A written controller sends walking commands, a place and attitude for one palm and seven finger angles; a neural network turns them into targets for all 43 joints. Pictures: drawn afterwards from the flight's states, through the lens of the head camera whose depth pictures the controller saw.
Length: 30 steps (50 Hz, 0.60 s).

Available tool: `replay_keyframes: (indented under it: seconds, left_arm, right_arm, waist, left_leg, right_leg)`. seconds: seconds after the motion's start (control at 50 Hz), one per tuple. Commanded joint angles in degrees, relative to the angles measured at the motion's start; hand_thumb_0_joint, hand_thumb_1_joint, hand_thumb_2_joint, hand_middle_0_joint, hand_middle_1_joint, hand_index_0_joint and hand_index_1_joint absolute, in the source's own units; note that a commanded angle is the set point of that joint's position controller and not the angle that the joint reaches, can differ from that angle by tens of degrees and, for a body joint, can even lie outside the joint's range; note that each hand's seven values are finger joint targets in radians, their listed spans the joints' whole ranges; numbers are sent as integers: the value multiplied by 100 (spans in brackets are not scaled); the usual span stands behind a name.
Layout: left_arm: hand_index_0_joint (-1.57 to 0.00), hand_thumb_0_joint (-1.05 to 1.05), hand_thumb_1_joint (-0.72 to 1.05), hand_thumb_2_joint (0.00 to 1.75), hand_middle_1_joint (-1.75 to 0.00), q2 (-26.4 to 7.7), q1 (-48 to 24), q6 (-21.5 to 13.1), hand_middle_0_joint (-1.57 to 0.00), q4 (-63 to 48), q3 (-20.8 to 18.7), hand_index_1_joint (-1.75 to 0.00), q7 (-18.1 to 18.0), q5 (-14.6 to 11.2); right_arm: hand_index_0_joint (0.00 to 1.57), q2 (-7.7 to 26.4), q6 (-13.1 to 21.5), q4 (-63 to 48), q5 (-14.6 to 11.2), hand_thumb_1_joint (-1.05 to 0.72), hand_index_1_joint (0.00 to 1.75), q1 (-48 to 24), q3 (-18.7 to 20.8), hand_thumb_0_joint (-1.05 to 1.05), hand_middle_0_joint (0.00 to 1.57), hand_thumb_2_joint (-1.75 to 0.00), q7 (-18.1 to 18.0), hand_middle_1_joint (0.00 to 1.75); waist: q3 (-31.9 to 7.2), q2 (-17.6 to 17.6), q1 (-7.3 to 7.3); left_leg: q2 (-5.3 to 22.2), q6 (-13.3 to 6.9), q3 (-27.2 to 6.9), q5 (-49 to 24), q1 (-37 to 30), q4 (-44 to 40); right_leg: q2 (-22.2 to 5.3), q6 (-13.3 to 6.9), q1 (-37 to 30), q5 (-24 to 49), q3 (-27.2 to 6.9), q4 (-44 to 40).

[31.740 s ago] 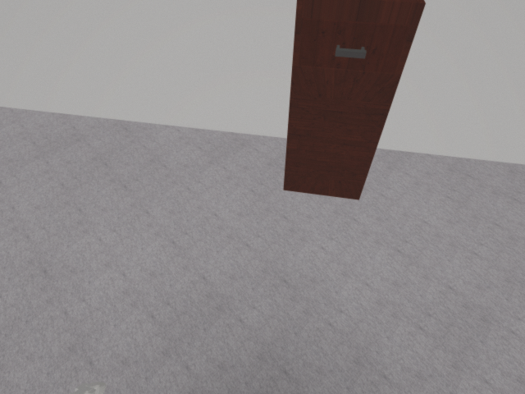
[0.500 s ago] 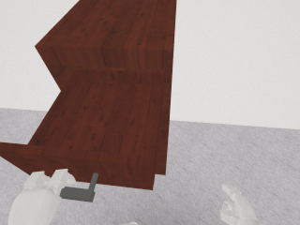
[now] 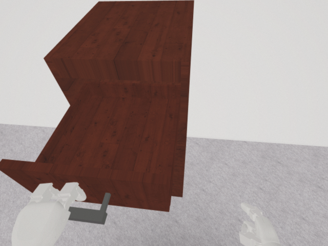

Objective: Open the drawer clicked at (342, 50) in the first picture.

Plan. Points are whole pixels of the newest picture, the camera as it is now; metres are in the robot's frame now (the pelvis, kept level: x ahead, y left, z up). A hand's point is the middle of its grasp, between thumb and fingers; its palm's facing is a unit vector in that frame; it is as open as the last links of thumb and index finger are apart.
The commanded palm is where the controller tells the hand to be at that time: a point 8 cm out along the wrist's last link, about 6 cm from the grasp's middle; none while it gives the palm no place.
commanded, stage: lift the hand off the handle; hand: left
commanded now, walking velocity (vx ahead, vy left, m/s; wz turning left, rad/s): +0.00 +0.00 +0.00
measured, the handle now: (85, 205) +0.19 +0.20 +0.05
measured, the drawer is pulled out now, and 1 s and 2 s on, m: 0.30 0.30 0.30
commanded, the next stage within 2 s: draw the hand back to the body in 1.04 s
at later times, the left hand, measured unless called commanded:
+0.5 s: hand (47, 212) +0.15 +0.23 +0.12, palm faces +0.06 -0.10 -0.99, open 13.3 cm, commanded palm +0.12 +0.22 +0.19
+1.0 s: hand (17, 196) +0.15 +0.23 +0.20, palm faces +0.13 -0.06 -0.99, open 13.8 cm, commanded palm +0.11 +0.23 +0.24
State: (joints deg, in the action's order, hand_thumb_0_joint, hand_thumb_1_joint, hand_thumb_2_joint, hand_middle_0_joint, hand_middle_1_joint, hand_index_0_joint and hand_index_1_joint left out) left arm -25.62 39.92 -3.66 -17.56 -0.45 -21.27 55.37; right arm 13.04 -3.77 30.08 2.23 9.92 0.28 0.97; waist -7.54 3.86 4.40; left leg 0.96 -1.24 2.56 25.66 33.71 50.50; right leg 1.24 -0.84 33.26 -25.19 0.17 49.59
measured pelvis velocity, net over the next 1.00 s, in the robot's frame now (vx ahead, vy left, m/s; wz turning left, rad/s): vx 0.00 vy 0.01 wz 0.01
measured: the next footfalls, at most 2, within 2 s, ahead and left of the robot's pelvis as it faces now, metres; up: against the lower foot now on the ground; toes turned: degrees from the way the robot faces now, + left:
none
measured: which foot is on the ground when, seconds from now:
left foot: down 0.00-1.00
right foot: down 0.00-1.00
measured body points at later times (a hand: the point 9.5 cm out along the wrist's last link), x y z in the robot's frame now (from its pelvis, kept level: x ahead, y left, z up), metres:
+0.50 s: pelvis +0.01 +0.00 +0.02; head +0.00 -0.04 +0.47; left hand +0.14 +0.23 +0.17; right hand +0.22 -0.20 -0.06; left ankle +0.00 +0.10 -0.70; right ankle +0.00 -0.11 -0.70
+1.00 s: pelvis +0.00 +0.01 +0.04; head -0.01 -0.04 +0.49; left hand +0.14 +0.23 +0.25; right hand +0.24 -0.19 -0.04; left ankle +0.00 +0.10 -0.70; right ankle +0.00 -0.11 -0.70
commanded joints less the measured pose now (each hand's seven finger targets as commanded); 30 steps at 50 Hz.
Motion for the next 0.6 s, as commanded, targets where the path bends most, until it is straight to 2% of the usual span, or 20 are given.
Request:
replay_keyframes:
  seconds: [0.0,0.04,0.06,0.08,0.14,0.16,0.22,0.26,0.28,0.34,0.36,0.38,0.44,0.46,0.48,0.5,0.52,0.54,0.56,0.58]
  left_arm:
    - [-30,0,-50,30,-120,-786,-100,-44,-30,-1798,-760,-120,-269,-139]
    - [-30,0,-50,30,-120,-859,-42,15,-30,-1758,-882,-120,-216,-187]
    - [-30,0,-50,30,-120,-892,-110,13,-30,-1876,-872,-120,-187,-146]
    - [-30,0,-50,30,-120,-766,41,41,-30,-1888,-774,-120,-154,-195]
    - [-30,0,-50,30,-120,-880,-16,125,-30,-1937,-879,-120,-44,-249]
    - [-30,0,-50,30,-120,-934,-159,131,-30,-2111,-854,-120,0,-222]
    - [-30,0,-50,30,-120,-818,-219,168,-30,-2273,-680,-120,136,-264]
    - [-30,0,-50,30,-120,-1028,-290,186,-30,-2390,-839,-120,236,-276]
    - [-30,0,-50,30,-120,-884,-190,188,-30,-2432,-715,-120,275,-307]
    - [-30,0,-50,30,-120,-1089,-42,226,-30,-2501,-974,-120,383,-373]
    - [-30,0,-50,30,-120,-1101,-62,238,-30,-2568,-945,-120,433,-350]
    - [-30,0,-50,30,-120,-1051,-97,227,-30,-2569,-950,-120,468,-381]
    - [-30,0,-50,30,-120,-1025,114,291,-30,-2679,-999,-120,607,-506]
    - [-30,0,-50,30,-120,-1092,98,299,-30,-2675,-1017,-120,664,-482]
    - [-30,0,-50,30,-120,-999,85,297,-30,-2781,-936,-120,708,-544]
    - [-30,0,-50,30,-120,-1042,131,313,-30,-2837,-943,-120,753,-554]
    - [-30,0,-50,30,-120,-1102,120,339,-30,-2831,-999,-120,783,-558]
    - [-30,0,-50,30,-120,-1060,226,393,-30,-2840,-1030,-120,834,-596]
    - [-30,0,-50,30,-120,-1088,274,425,-30,-2832,-1026,-120,903,-588]
    - [-30,0,-50,30,-120,-1206,290,441,-30,-2797,-1169,-120,938,-644]
  right_arm:
    - [20,579,362,-1017,-32,-90,30,-657,201,0,20,-90,-27,30]
    - [20,585,349,-1007,-75,-90,30,-699,211,0,20,-90,-43,30]
    - [20,594,343,-1021,-47,-90,30,-670,194,0,20,-90,-22,30]
    - [20,576,351,-1035,-79,-90,30,-691,203,0,20,-90,-31,30]
    - [20,584,340,-1053,-129,-90,30,-738,190,0,20,-90,-31,30]
    - [20,599,336,-1071,-99,-90,30,-717,167,0,20,-90,-11,30]
    - [20,586,351,-1106,-135,-90,30,-714,167,0,20,-90,-19,30]
    - [20,591,374,-1124,-123,-90,30,-699,135,0,20,-90,-19,30]
    - [20,578,369,-1138,-157,-90,30,-718,143,0,20,-90,-37,30]
    - [20,586,379,-1175,-197,-90,30,-773,128,0,20,-90,-36,30]
    - [20,583,368,-1189,-168,-90,30,-727,86,0,20,-90,-10,30]
    - [20,569,346,-1146,-214,-90,30,-748,116,0,20,-90,-32,30]
    - [20,585,349,-1227,-261,-90,30,-874,98,0,20,-90,-19,30]
    - [20,583,333,-1214,-239,-90,30,-800,72,0,20,-90,8,30]
    - [20,599,319,-1222,-267,-90,30,-822,90,0,20,-90,2,30]
    - [20,611,317,-1263,-256,-90,30,-810,91,0,20,-90,11,30]
    - [20,615,300,-1255,-274,-90,30,-811,94,0,20,-90,-4,30]
    - [20,611,313,-1270,-320,-90,30,-945,73,0,20,-90,3,30]
    - [20,597,299,-1266,-294,-90,30,-843,50,0,20,-90,32,30]
    - [20,619,276,-1237,-336,-90,30,-882,67,0,20,-90,5,30]
  waist:
    - [-686,27,-34]
    - [-579,-121,-51]
    - [-642,-108,-28]
    - [-576,-56,-17]
    - [-444,-137,-22]
    - [-527,-53,1]
    - [-372,-43,-20]
    - [-394,-122,34]
    - [-335,-28,37]
    - [-263,-127,88]
    - [-343,-147,110]
    - [-191,-149,84]
    - [-102,28,139]
    - [-128,-77,160]
    - [-42,-70,139]
    - [-150,-153,195]
    - [-45,-225,160]
    - [-28,-119,199]
    - [-66,-260,220]
    - [14,-397,225]
  left_leg:
    - [5,3,-314,-1763,-1288,-775]
    - [32,5,-315,-1728,-1285,-855]
    - [26,3,-306,-1689,-1366,-867]
    - [48,-6,-290,-1695,-1318,-945]
    - [48,2,-291,-1620,-1377,-1055]
    - [40,5,-295,-1615,-1504,-1070]
    - [87,-17,-307,-1657,-1586,-1210]
    - [80,-7,-303,-1635,-1687,-1263]
    - [96,-19,-278,-1677,-1681,-1332]
    - [80,1,-274,-1754,-1794,-1394]
    - [83,-1,-257,-1723,-1837,-1430]
    - [97,-8,-237,-1769,-1836,-1492]
    - [96,10,-242,-1875,-1954,-1615]
    - [103,0,-219,-1931,-1970,-1631]
    - [125,3,-219,-1996,-1979,-1708]
    - [122,-15,-202,-2020,-2040,-1731]
    - [133,-11,-197,-2029,-2047,-1773]
    - [117,8,-218,-2056,-2109,-1817]
    - [128,-6,-184,-2055,-2103,-1851]
    - [122,0,-170,-2079,-2072,-1901]
  right_leg:
    - [19,-182,67,1152,-121,-1035]
    - [25,-175,-52,1208,-140,-1148]
    - [19,-169,-22,1159,-151,-1150]
    - [-3,-155,-174,1215,-62,-1166]
    - [-1,-157,-283,1197,-155,-1334]
    - [-14,-152,-214,1111,-180,-1353]
    - [-29,-132,-357,1103,-81,-1458]
    - [-37,-137,-410,1061,-158,-1568]
    - [-48,-126,-540,1148,-93,-1596]
    - [-36,-141,-683,1304,-263,-1800]
    - [-70,-112,-696,1220,-170,-1779]
    - [-62,-112,-793,1366,-167,-1847]
    - [-70,-112,-1000,1531,-225,-2016]
    - [-87,-78,-1024,1520,-117,-2000]
    - [-98,-70,-1112,1624,-103,-2042]
    - [-104,-43,-1165,1625,-55,-2084]
    - [-109,-32,-1201,1668,-92,-2141]
    - [-87,-71,-1294,1747,-212,-2219]
    - [-126,-25,-1363,1724,-55,-2206]
    - [-136,-14,-1499,1898,-105,-2259]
